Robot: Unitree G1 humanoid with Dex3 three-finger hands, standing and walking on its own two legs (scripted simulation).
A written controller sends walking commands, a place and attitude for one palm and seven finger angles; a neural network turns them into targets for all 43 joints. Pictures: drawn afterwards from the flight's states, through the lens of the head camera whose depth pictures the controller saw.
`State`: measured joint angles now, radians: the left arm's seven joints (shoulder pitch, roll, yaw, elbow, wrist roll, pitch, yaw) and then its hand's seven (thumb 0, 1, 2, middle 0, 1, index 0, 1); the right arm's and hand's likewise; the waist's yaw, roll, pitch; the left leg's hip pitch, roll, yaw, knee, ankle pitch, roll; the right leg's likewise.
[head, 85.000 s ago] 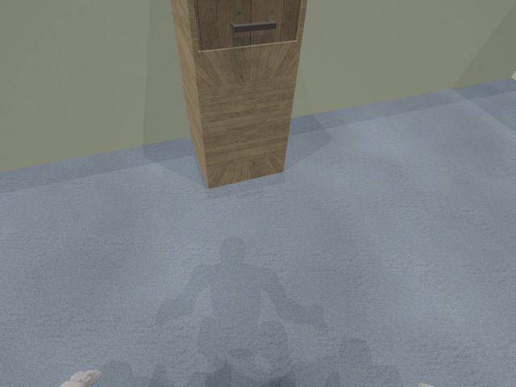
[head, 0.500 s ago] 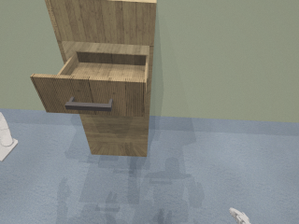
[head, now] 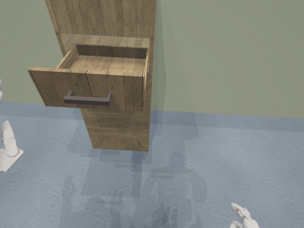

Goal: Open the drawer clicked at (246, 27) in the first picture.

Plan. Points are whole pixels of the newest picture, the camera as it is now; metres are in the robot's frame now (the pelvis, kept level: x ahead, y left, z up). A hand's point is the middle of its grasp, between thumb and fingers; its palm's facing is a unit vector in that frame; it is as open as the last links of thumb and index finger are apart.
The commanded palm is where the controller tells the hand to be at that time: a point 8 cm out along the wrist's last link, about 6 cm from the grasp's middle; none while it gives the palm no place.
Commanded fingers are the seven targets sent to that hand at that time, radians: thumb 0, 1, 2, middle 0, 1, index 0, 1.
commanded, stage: let the arm hang, fingers relaxed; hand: left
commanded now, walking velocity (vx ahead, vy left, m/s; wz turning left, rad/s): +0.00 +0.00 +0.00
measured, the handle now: (88, 97) +0.52 +0.25 +0.04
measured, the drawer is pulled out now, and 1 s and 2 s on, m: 0.29 0.29 0.29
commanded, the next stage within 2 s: look to check the result in 1.16 s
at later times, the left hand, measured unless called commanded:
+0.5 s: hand out of the picture -0.01 +0.20 -0.18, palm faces +0.09 -0.97 -0.22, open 7.0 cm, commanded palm none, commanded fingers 0.00 0.90 0.90 -0.20 -0.30 -0.20 -0.30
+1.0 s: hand out of the picture +0.01 +0.18 -0.17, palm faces +0.06 -0.98 -0.18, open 7.4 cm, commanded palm none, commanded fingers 0.00 0.90 0.90 -0.20 -0.30 -0.20 -0.30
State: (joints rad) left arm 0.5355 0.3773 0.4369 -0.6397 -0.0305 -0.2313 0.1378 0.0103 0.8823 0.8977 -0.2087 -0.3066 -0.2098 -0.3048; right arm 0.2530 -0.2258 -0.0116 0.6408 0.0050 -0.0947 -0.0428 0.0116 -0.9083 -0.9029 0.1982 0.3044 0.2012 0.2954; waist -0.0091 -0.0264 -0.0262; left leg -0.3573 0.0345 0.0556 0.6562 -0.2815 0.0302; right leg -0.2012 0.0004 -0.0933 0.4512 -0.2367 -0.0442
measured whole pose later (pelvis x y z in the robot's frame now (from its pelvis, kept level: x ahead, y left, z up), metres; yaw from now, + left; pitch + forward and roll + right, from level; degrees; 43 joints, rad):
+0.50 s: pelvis +0.00 +0.01 -0.01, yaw +3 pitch -2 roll -1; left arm 0.36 0.21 0.03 0.94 0.02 0.05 0.02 -0.02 0.98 0.90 -0.21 -0.30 -0.20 -0.30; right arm 0.30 -0.17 0.00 0.99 -0.02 0.03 -0.01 0.01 -0.92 -0.90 0.20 0.30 0.20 0.29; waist 0.01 -0.01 0.08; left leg -0.32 0.00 -0.03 0.58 -0.23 0.00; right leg -0.24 0.03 -0.02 0.55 -0.28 -0.02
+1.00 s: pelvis +0.01 +0.01 +0.00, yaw +2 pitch -3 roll +0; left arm 0.28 0.13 0.01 1.11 0.02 0.00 0.04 0.01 0.91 0.90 -0.20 -0.30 -0.20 -0.30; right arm 0.30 -0.13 0.00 1.12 -0.01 0.00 -0.02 0.01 -0.92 -0.90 0.20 0.30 0.20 0.29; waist -0.01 0.01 0.04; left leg -0.20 -0.01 0.01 0.42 -0.18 0.01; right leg -0.15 0.01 0.02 0.44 -0.24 -0.01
